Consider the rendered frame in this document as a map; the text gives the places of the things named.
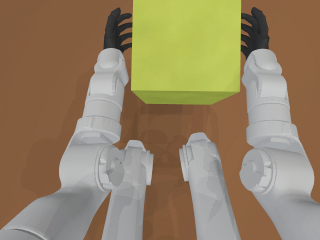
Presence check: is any left robot upper arm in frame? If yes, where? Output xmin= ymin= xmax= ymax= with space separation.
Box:
xmin=0 ymin=143 xmax=125 ymax=240

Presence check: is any robot right thigh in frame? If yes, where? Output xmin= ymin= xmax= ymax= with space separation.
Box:
xmin=179 ymin=139 xmax=241 ymax=240

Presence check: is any robot right shin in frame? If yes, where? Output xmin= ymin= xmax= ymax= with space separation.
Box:
xmin=185 ymin=132 xmax=222 ymax=167

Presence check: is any robot right forearm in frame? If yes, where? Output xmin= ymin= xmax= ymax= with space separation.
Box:
xmin=241 ymin=48 xmax=315 ymax=184

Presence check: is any robot right hand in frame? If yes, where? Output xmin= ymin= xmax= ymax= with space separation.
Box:
xmin=240 ymin=7 xmax=270 ymax=60

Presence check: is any robot left forearm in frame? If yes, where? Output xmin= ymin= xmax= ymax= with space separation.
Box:
xmin=59 ymin=48 xmax=129 ymax=180

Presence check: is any right robot upper arm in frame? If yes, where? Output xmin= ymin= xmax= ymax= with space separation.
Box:
xmin=239 ymin=146 xmax=320 ymax=240

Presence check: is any robot left hand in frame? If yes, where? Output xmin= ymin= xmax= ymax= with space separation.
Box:
xmin=103 ymin=7 xmax=133 ymax=53

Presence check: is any carton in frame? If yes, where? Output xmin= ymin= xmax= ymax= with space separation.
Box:
xmin=131 ymin=0 xmax=241 ymax=105

